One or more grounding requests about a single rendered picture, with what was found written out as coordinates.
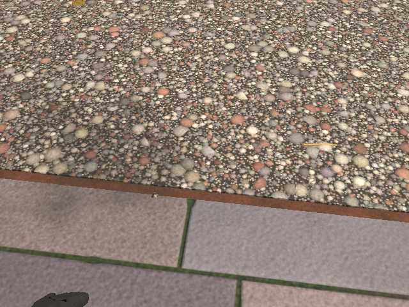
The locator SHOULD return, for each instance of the robot left hand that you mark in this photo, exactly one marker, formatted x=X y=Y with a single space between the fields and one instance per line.
x=72 y=299

